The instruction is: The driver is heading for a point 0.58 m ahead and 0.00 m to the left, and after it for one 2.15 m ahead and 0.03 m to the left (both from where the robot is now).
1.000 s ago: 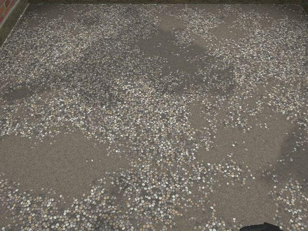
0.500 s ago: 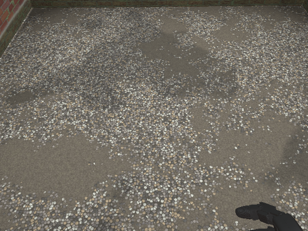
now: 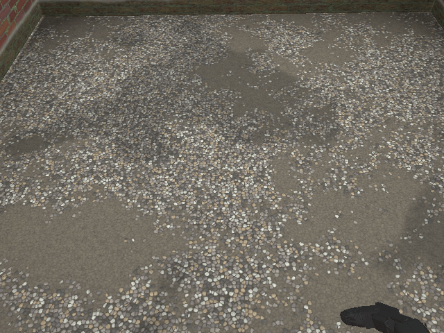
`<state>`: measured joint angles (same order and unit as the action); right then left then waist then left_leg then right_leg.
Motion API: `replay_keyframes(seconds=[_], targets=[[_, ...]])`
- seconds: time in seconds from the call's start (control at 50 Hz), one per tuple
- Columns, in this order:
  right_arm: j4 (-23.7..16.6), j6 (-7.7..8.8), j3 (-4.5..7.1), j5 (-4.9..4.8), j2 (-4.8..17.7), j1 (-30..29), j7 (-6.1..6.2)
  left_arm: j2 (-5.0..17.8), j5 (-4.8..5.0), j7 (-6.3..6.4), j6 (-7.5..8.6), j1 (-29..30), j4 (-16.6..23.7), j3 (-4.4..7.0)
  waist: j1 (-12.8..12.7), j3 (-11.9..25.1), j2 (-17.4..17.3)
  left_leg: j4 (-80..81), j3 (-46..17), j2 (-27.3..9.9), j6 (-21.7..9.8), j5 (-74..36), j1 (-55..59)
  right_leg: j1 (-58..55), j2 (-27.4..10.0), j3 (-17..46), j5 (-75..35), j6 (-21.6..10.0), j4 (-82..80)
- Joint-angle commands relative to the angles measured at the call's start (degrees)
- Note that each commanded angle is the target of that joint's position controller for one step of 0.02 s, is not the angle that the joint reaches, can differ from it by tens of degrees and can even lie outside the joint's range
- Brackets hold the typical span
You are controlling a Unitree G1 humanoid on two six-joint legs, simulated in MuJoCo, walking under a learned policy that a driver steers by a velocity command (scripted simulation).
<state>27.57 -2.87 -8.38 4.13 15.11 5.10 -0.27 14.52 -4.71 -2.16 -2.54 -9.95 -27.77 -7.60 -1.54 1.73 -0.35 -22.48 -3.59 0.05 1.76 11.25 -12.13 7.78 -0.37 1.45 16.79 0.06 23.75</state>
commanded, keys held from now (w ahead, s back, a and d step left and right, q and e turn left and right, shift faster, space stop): w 1.00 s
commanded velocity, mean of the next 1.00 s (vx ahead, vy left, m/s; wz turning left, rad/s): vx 0.50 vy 0.00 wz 0.00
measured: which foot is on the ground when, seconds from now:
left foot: down 0.00-1.00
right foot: down 0.00-1.00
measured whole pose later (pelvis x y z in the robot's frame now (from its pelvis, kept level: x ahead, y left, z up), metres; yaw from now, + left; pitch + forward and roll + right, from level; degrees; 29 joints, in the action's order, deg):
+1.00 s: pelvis +0.00 +0.01 +0.00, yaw +0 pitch +0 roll +0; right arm 29.2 -3.1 -8.4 4.4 14.5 6.2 0.2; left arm 14.2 -4.7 -1.7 -2.8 -11.8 -29.3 -7.5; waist -1.3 1.5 -0.3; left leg -19.2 -4.5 0.5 1.4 9.6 -10.0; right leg 5.4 -0.6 2.3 14.7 0.6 19.8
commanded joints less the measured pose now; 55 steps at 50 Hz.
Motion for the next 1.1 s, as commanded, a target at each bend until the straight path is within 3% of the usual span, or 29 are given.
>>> replay_keyframes(seconds=[0.02, 0.04, 0.1, 0.12, 0.14, 0.2, 0.24, 0.26, 0.4, 0.42, 0.44, 0.5, 0.52, 0.54, 0.6, 0.62, 0.64, 0.72, 0.74, 0.76, 0.78, 0.8, 0.94, 0.96, 0.98, 1.04, 1.06, 1.08, 1.1], targets=[[-6.4, 1.41, 1.48, 0.87, 4.4, -5.4, -0.27, 5.0, 0.19, -0.06, 0.94, 5.9, 6.7, 1.58, 1.1, 2.7, -0.2, 0.4, -4.8, -3.1, -2.5, -15.9, 6.0, 4.9, -4.2, 5.2, -18.0, -1.6, -3.2], [-5.4, 1.08, 1.73, 0.3, 4.7, -5.4, 0.16, 5.4, -0.14, 0.28, 0.9, 2.7, 4.9, 1.96, -0.5, 6.2, 0.9, 1.0, -5.5, -3.1, -2.6, -12.8, 7.5, 2.8, -4.2, 5.1, -15.4, -1.6, -4.1], [-5.5, 0.88, 1.76, -0.12, 4.7, -5.6, 0.42, 5.5, 0.02, 0.29, 0.91, 3.0, 4.7, 1.95, -0.2, 4.3, 1.0, 1.7, -5.4, -2.9, -2.4, -11.1, 6.7, 3.2, -4.2, 5.2, -14.7, -1.8, -4.6], [-6.2, 1.36, 1.45, 0.88, 4.3, -5.1, -0.18, 4.9, 0.17, 0.0, 0.92, 5.7, 6.5, 1.56, 1.1, 2.5, -0.2, 0.8, -4.9, -3.1, -2.5, -16.0, 6.2, 4.7, -4.1, 5.3, -18.1, -1.6, -3.5], [-5.2, 1.03, 1.7, 0.32, 4.6, -5.1, 0.25, 5.4, -0.14, 0.34, 0.87, 2.4, 4.6, 1.95, -0.5, 6.1, 0.9, 1.3, -5.6, -3.1, -2.6, -12.8, 7.7, 2.6, -4.1, 5.1, -15.5, -1.6, -4.4], [-5.4, 0.83, 1.74, -0.1, 4.6, -5.4, 0.49, 5.4, 0.02, 0.34, 0.87, 2.8, 4.5, 1.94, -0.1, 4.2, 1.0, 2.1, -5.5, -2.9, -2.4, -11.2, 6.9, 3.0, -4.2, 5.2, -14.8, -1.8, -5.0], [-5.8, 1.47, 1.34, 1.38, 4.0, -4.6, -0.28, 4.8, -0.03, 0.11, 0.84, 4.9, 6.2, 1.53, 0.8, 4.3, -0.2, 0.6, -5.1, -3.3, -2.8, -18.0, 7.3, 4.0, -4.0, 5.1, -18.9, -1.3, -3.6], [-5.0, 1.06, 1.67, 0.3, 4.5, -4.6, 0.24, 5.3, -0.31, 0.42, 0.83, 1.8, 4.4, 1.92, -0.6, 7.0, 0.9, 1.4, -5.7, -3.1, -2.8, -13.8, 8.2, 1.8, -4.1, 5.0, -15.7, -1.3, -4.5], [-4.9, 0.75, 1.73, 0.0, 4.4, -5.0, 0.6, 5.3, 0.09, 0.41, 0.79, 2.3, 4.1, 1.96, 0.0, 3.6, 0.9, 2.8, -5.5, -2.8, -2.4, -11.0, 7.2, 2.8, -4.1, 5.3, -14.8, -1.7, -5.8], [-5.7, 1.25, 1.37, 1.0, 3.8, -4.6, 0.03, 4.7, 0.14, 0.17, 0.83, 5.0, 5.8, 1.55, 1.2, 2.0, -0.1, 1.8, -5.1, -2.9, -2.6, -16.1, 6.7, 4.2, -4.0, 5.3, -18.4, -1.4, -4.8], [-4.5, 0.93, 1.65, 0.39, 4.2, -4.5, 0.44, 5.2, -0.14, 0.49, 0.78, 1.7, 3.9, 1.96, -0.3, 5.7, 0.9, 2.3, -5.7, -2.9, -2.7, -13.1, 8.4, 1.9, -4.0, 5.2, -15.8, -1.4, -5.6], [-4.7, 0.71, 1.7, -0.02, 4.3, -4.8, 0.65, 5.2, 0.03, 0.47, 0.76, 2.1, 3.9, 1.94, 0.0, 3.8, 0.8, 3.0, -5.6, -2.8, -2.4, -11.5, 7.5, 2.3, -4.0, 5.2, -15.0, -1.6, -6.0], [-5.4, 1.19, 1.36, 0.96, 3.8, -4.4, 0.09, 4.6, 0.11, 0.23, 0.8, 4.7, 5.7, 1.53, 1.2, 2.1, -0.2, 2.1, -5.1, -3.0, -2.6, -16.3, 6.9, 3.8, -3.9, 5.3, -18.4, -1.4, -5.0], [-4.4, 0.87, 1.64, 0.4, 4.2, -4.4, 0.49, 5.1, -0.15, 0.53, 0.72, 1.5, 3.8, 1.93, -0.4, 5.6, 0.6, 2.6, -5.8, -2.9, -2.7, -13.2, 8.4, 1.7, -3.9, 5.2, -15.8, -1.4, -5.9], [-4.5, 0.68, 1.69, -0.01, 4.3, -4.7, 0.7, 5.2, 0.01, 0.51, 0.71, 1.8, 3.7, 1.94, 0.0, 3.8, 0.8, 3.3, -5.7, -2.8, -2.5, -11.6, 7.6, 2.1, -3.9, 5.2, -15.0, -1.6, -6.3], [-5.3, 1.16, 1.34, 0.96, 3.8, -4.3, 0.15, 4.6, 0.08, 0.28, 0.76, 4.4, 5.5, 1.53, 1.2, 2.1, -0.2, 2.4, -5.2, -2.9, -2.6, -16.4, 7.1, 3.7, -3.9, 5.3, -18.4, -1.3, -5.3], [-4.2, 0.85, 1.63, 0.41, 4.2, -4.3, 0.54, 5.1, -0.16, 0.58, 0.68, 1.2, 3.7, 1.93, -0.4, 5.5, 0.6, 2.9, -5.9, -2.9, -2.8, -13.4, 8.6, 1.5, -3.9, 5.2, -15.8, -1.3, -6.2], [-4.2, 0.63, 1.7, -0.01, 4.4, -4.4, 0.74, 5.2, 0.06, 0.55, 0.68, 1.5, 3.6, 1.96, 0.0, 3.5, 0.7, 3.7, -5.8, -2.7, -2.5, -11.6, 7.8, 2.0, -3.9, 5.2, -15.0, -1.5, -6.6], [-5.1, 1.11, 1.31, 1.02, 3.7, -4.2, 0.2, 4.5, 0.08, 0.33, 0.72, 4.2, 5.4, 1.52, 1.3, 1.7, -0.2, 2.7, -5.3, -2.8, -2.7, -16.4, 7.2, 3.6, -3.8, 5.3, -18.4, -1.2, -5.7], [-4.8, 1.29, 1.21, 1.45, 3.5, -3.8, 0.04, 4.4, -0.14, 0.41, 0.7, 3.6, 5.3, 1.5, 0.9, 3.8, -0.2, 2.3, -5.5, -3.1, -3.0, -18.5, 8.3, 2.9, -3.8, 5.2, -19.1, -0.9, -5.4], [-3.9, 0.9, 1.6, 0.39, 4.2, -3.8, 0.51, 5.1, -0.31, 0.68, 0.64, 0.5, 3.5, 1.91, -0.4, 6.4, 0.7, 3.0, -6.1, -2.9, -3.0, -14.4, 9.2, 0.8, -3.8, 5.0, -15.9, -1.0, -6.3], [-4.2, 0.75, 1.65, -0.05, 4.3, -4.1, 0.66, 5.3, -0.13, 0.62, 0.65, 0.9, 3.6, 1.93, -0.1, 4.8, 0.8, 3.4, -5.9, -2.7, -2.7, -12.8, 8.3, 1.3, -3.8, 5.1, -15.2, -1.1, -6.4], [-3.8, 0.56, 1.67, 0.09, 4.1, -4.2, 0.81, 5.1, 0.07, 0.61, 0.63, 1.0, 3.3, 1.98, 0.1, 3.1, 0.7, 4.3, -5.9, -2.5, -2.7, -11.7, 8.1, 1.9, -3.8, 5.2, -14.8, -1.4, -7.4], [-4.7, 1.05, 1.27, 1.05, 3.4, -3.9, 0.28, 4.4, 0.06, 0.41, 0.71, 3.7, 5.0, 1.54, 1.4, 1.6, 0.0, 3.3, -5.4, -2.7, -2.9, -16.5, 7.7, 3.5, -3.8, 5.3, -18.4, -1.0, -6.5], [-3.5, 0.74, 1.59, 0.47, 4.0, -3.7, 0.66, 4.9, -0.15, 0.7, 0.63, 0.4, 3.2, 1.96, -0.2, 5.2, 0.7, 3.9, -6.1, -2.7, -3.0, -13.7, 9.3, 1.1, -3.8, 5.1, -15.8, -1.1, -7.2], [-3.7, 0.53, 1.65, 0.07, 4.1, -4.1, 0.84, 5.0, 0.01, 0.67, 0.59, 0.7, 3.2, 1.96, 0.1, 3.4, 0.6, 4.5, -6.0, -2.5, -2.7, -12.1, 8.4, 1.6, -3.8, 5.2, -14.9, -1.2, -7.5], [-4.5, 1.0, 1.26, 1.01, 3.5, -3.8, 0.3, 4.3, 0.04, 0.47, 0.67, 3.3, 5.0, 1.52, 1.3, 1.7, -0.2, 3.5, -5.5, -2.7, -2.9, -16.7, 7.8, 3.1, -3.7, 5.3, -18.2, -0.9, -6.6], [-3.4, 0.7, 1.58, 0.47, 4.0, -3.7, 0.68, 4.9, -0.17, 0.75, 0.55, 0.2, 3.2, 1.94, -0.2, 5.0, 0.5, 4.1, -6.2, -2.7, -3.0, -13.7, 9.3, 0.9, -3.7, 5.1, -15.6, -1.0, -7.3], [-3.6, 0.6, 1.65, 0.07, 4.2, -3.8, 0.78, 5.1, -0.07, 0.71, 0.55, 0.3, 3.2, 1.96, 0.1, 4.0, 0.5, 4.3, -6.1, -2.5, -2.9, -12.8, 8.7, 1.1, -3.7, 5.1, -15.1, -1.0, -7.4]])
